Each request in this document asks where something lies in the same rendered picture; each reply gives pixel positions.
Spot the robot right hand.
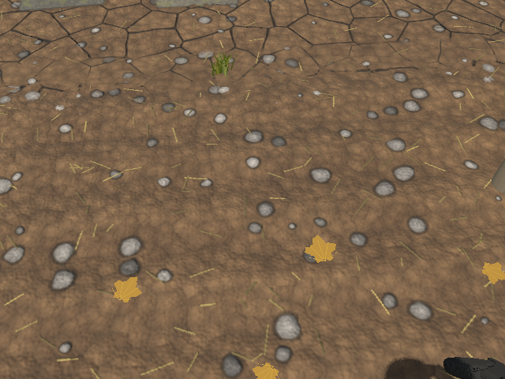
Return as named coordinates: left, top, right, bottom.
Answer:
left=443, top=357, right=505, bottom=379

